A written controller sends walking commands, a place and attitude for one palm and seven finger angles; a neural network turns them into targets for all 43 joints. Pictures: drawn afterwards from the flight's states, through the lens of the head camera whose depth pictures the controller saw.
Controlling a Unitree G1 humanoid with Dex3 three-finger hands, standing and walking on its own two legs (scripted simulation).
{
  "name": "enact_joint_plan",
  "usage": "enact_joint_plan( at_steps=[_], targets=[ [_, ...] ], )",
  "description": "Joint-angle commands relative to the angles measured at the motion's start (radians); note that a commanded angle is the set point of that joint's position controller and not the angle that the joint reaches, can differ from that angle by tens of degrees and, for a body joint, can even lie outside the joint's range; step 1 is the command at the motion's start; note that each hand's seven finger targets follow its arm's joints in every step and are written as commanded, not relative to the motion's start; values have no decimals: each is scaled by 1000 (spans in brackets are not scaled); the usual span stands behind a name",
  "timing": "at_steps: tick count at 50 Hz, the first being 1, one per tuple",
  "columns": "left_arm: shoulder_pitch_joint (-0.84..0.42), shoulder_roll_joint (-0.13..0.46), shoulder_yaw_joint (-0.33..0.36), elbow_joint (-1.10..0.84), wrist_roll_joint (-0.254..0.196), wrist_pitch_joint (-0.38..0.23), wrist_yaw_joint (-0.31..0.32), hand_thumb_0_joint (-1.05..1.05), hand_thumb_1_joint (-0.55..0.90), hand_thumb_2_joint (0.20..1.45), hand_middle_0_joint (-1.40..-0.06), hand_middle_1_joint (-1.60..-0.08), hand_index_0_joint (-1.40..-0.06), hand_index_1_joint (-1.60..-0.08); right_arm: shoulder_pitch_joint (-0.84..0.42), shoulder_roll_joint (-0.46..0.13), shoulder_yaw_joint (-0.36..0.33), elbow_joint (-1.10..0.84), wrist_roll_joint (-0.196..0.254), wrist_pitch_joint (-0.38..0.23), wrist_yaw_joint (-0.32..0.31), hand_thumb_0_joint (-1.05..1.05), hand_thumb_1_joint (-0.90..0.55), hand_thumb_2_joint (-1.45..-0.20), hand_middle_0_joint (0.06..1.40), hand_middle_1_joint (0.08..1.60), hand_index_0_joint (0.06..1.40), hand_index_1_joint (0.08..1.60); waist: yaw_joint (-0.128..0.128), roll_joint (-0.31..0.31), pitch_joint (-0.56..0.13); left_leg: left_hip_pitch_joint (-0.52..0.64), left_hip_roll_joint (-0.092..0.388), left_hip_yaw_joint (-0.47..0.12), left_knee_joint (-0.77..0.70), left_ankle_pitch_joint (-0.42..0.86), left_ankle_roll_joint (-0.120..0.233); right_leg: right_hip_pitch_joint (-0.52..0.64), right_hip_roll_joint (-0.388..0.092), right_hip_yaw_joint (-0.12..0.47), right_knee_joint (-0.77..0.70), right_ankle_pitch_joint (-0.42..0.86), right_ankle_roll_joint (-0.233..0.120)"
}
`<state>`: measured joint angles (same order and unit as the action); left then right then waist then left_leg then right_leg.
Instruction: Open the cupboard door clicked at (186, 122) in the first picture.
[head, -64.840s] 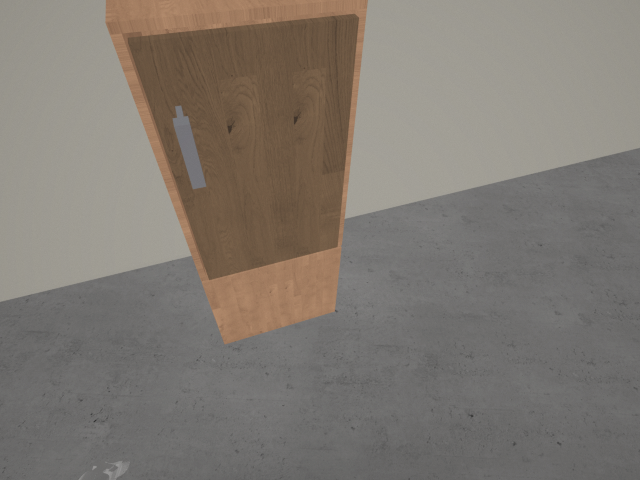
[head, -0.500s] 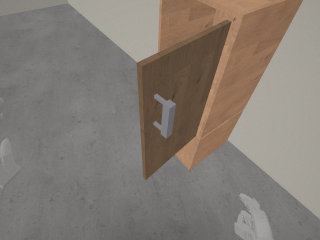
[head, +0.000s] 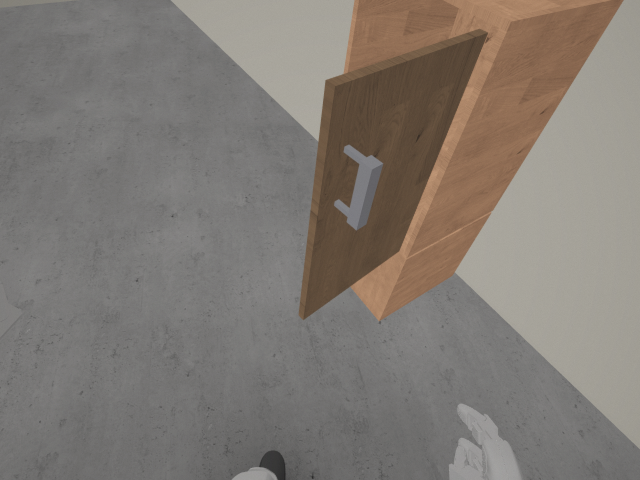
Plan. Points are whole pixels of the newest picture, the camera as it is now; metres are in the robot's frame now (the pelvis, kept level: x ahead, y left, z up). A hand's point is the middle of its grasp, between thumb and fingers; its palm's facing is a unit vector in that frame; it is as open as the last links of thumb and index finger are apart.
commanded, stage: stop stepping back and stand still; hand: left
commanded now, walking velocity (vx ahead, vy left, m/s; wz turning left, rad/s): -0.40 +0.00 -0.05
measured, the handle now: (354, 187) +0.53 -0.01 +0.07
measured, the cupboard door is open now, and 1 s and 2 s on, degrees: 97 97 97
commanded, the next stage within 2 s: let the arm hang, fingers relaxed in 1.08 s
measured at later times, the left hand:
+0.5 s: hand out of the picture +0.10 +0.25 +0.19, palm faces +0.30 -0.83 -0.48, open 7.5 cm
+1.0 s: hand out of the picture +0.06 +0.29 +0.18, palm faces +0.43 -0.77 -0.48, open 7.5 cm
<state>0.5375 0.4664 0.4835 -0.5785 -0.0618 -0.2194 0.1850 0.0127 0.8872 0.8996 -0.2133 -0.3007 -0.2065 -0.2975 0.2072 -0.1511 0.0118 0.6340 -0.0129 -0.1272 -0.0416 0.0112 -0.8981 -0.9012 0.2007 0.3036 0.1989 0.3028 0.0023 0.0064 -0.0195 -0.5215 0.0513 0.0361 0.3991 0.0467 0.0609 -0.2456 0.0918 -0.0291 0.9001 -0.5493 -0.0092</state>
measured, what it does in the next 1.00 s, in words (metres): walks backwards: right foot, then left foot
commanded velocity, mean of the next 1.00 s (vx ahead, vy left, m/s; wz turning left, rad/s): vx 0.14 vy -0.01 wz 0.00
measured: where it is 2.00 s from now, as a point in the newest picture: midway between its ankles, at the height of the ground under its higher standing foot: outside the picture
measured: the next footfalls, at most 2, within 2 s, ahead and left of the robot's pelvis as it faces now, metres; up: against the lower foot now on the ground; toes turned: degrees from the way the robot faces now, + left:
right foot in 0.10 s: -0.15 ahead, -0.12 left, +0.00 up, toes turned -1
left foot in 0.24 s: +0.06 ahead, +0.06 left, +0.00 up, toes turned -3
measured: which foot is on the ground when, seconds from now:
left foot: down 0.00-0.08, up 0.10-0.22, down 0.24-0.54, up 0.56-0.88, down 0.90-1.00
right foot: up 0.00-0.08, down 0.10-0.24, up 0.26-0.54, down 0.56-1.00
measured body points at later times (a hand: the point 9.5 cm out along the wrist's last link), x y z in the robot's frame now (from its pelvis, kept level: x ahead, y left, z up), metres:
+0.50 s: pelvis -0.12 +0.01 +0.02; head -0.13 +0.03 +0.47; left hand +0.08 +0.29 +0.21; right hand +0.00 -0.24 -0.05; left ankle +0.02 +0.07 -0.72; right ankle -0.15 -0.07 -0.69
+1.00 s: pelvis -0.16 +0.03 +0.00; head -0.16 +0.04 +0.45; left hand +0.03 +0.33 +0.21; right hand -0.01 -0.21 -0.08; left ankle -0.19 +0.18 -0.73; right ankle -0.15 -0.05 -0.72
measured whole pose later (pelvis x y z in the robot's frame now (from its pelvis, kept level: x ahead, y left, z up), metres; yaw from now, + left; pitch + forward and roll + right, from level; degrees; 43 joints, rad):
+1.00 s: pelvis -0.16 +0.03 +0.00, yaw -2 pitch +0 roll +2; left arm 0.53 0.44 0.44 -0.49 -0.02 -0.21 0.18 0.01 0.88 0.90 -0.22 -0.30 -0.21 -0.30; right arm 0.24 -0.18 0.00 0.63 -0.02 -0.14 -0.08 0.01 -0.90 -0.90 0.20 0.30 0.20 0.30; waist -0.01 -0.06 -0.01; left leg -0.16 0.04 0.08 0.50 -0.33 -0.04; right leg -0.33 -0.02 -0.06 0.69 -0.41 -0.01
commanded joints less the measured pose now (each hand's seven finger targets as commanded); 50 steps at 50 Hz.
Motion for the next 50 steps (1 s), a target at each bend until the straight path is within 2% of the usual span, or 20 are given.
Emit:
enact_joint_plan(
  at_steps=[1,4,5,8,9,10,12,14,18,21,25,26,28,30,31,35,40,43,46,50],
  targets=[
    [-81,128,39,-214,-24,-59,-11,0,900,900,-200,-300,-200,-300,-97,-172,-61,-113,-8,-61,-3,0,-900,-900,200,300,200,300,7,243,-160,219,153,-153,-264,-475,-107,92,7,-39,-442,-46,-52],
    [-165,231,78,-264,-7,-92,0,0,900,900,-200,-300,-200,-300,-132,-148,-53,-96,4,-38,-11,0,-900,-900,200,300,200,300,26,-170,-92,274,-48,-50,500,-409,-140,-237,-447,466,-779,275,-202],
    [-172,282,137,-262,6,-108,13,0,900,900,-200,-300,-200,-300,-166,-150,-34,-106,-10,-47,-17,0,-900,-900,200,300,200,300,38,-147,-45,93,-84,-23,623,-518,-134,-126,-448,340,-696,691,-185],
    [-134,196,89,-187,15,-49,-26,0,900,900,-200,-300,-200,-300,-132,-156,-45,-160,27,-37,-24,0,-900,-900,200,300,200,300,6,-262,-185,110,-67,3,439,-323,-83,158,-283,104,-414,1094,-89],
    [-95,175,91,-155,4,-26,-25,0,900,900,-200,-300,-200,-300,-121,-151,-35,-147,30,-30,-40,0,-900,-900,200,300,200,300,-23,-142,-149,227,-97,43,283,-220,-68,119,-237,42,-350,1084,-60],
    [-71,158,83,-147,-3,-13,-30,0,900,900,-200,-300,-200,-300,-100,-162,-36,-137,35,-33,-48,0,-900,-900,200,300,200,300,-44,23,-159,423,-94,17,139,13,-44,14,-193,0,-244,949,-10],
    [-107,165,71,-194,-3,-15,-35,0,900,900,-200,-300,-200,-300,-65,-184,-41,-143,16,-62,-33,0,-900,-900,200,300,200,300,-17,348,-187,541,197,-343,-31,392,66,-147,-43,38,45,16,26],
    [-161,131,40,-96,-2,-27,-31,0,900,900,-200,-300,-200,-300,-82,-192,-42,-125,13,-90,-18,0,-900,-900,200,300,200,300,-15,97,-29,273,245,-502,-226,-285,59,-130,-20,112,123,-41,12],
    [13,172,90,-183,21,-17,-22,0,900,900,-200,-300,-200,-300,-104,-173,-42,-148,-5,-73,-16,0,-900,-900,200,300,200,300,19,234,-57,104,125,-258,-396,-736,-134,56,-6,2,3,141,1],
    [94,114,45,-219,32,-2,-18,0,900,900,-200,-300,-200,-300,-89,-165,-49,-172,-6,-55,-13,0,-900,-900,200,300,200,300,20,322,-46,-11,88,-112,-401,-733,-105,194,21,-89,-84,101,-7],
    [57,161,68,-187,34,20,-3,0,900,900,-200,-300,-200,-300,-74,-164,-62,-163,-10,-42,-35,0,-900,-900,200,300,200,300,20,160,-66,-20,57,-48,-225,-696,-92,320,7,-129,-395,-4,-40],
    [31,181,76,-176,39,29,-5,0,900,900,-200,-300,-200,-300,-63,-159,-65,-152,-7,-35,-39,0,-900,-900,200,300,200,300,19,4,-53,4,-14,35,17,-625,-95,241,-82,-36,-555,-12,-76],
    [-64,202,95,-179,30,33,-15,0,900,900,-200,-300,-200,-300,-77,-183,-74,-125,-3,-16,-44,0,-900,-900,200,300,200,300,4,-217,10,-4,-92,-57,744,-470,-80,-220,-481,514,-818,-168,-233],
    [-166,248,141,-111,21,3,-33,0,900,900,-200,-300,-200,-300,-66,-185,-61,-90,-18,-10,-26,0,-900,-900,200,300,200,300,-51,-156,0,-6,-2,-100,908,-332,-111,-353,-491,443,-801,-238,-220],
    [-152,160,68,-2,32,-2,-35,0,900,900,-200,-300,-200,-300,-62,-158,-58,-102,-6,-8,-36,0,-900,-900,200,300,200,300,-49,-113,6,-55,-12,-40,843,-308,-98,-236,-387,356,-790,-324,-155],
    [-145,103,-11,65,50,-28,-26,0,900,900,-200,-300,-200,-300,-85,-178,-60,-93,4,-35,-69,0,-900,-900,200,300,200,300,-6,-5,80,-67,-9,15,536,-364,-57,-59,-350,291,-730,-46,-108],
    [-145,130,21,-48,58,-43,7,0,900,900,-200,-300,-200,-300,-73,-157,-49,-120,-4,-65,-78,0,-900,-900,200,300,200,300,17,-217,-18,147,-40,92,136,-443,-25,106,-324,224,-640,124,-120],
    [-84,153,72,-115,40,-48,19,0,900,900,-200,-300,-200,-300,-40,-167,-55,-137,-6,-66,-80,0,-900,-900,200,300,200,300,-7,-25,-94,379,-10,39,-61,-264,-8,88,-230,122,-419,364,-64],
    [-113,157,67,-182,38,-66,13,0,900,900,-200,-300,-200,-300,-33,-184,-67,-153,6,-59,-48,0,-900,-900,200,300,200,300,-8,230,-88,585,243,-255,-40,204,67,-248,-95,-34,-141,118,9],
    [-82,131,62,-116,44,-39,-1,0,900,900,-200,-300,-200,-300,-37,-172,-57,-126,7,-66,-34,0,-900,-900,200,300,200,300,-23,250,55,340,197,-106,-24,71,46,-95,-92,-78,-284,195,11]
  ],
)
